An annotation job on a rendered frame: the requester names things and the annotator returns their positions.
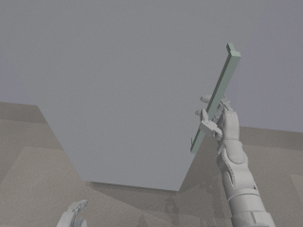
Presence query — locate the robot right hand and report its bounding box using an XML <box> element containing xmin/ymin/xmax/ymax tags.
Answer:
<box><xmin>195</xmin><ymin>94</ymin><xmax>240</xmax><ymax>145</ymax></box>

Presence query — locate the handle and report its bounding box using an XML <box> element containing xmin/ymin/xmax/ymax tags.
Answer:
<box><xmin>190</xmin><ymin>43</ymin><xmax>241</xmax><ymax>154</ymax></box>

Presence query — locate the fridge door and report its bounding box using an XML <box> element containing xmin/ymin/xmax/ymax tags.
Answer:
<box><xmin>0</xmin><ymin>0</ymin><xmax>268</xmax><ymax>191</ymax></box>

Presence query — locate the robot right forearm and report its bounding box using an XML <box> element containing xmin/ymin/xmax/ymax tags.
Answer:
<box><xmin>216</xmin><ymin>139</ymin><xmax>276</xmax><ymax>227</ymax></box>

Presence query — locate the robot left hand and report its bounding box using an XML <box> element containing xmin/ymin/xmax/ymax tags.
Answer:
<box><xmin>55</xmin><ymin>200</ymin><xmax>88</xmax><ymax>227</ymax></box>

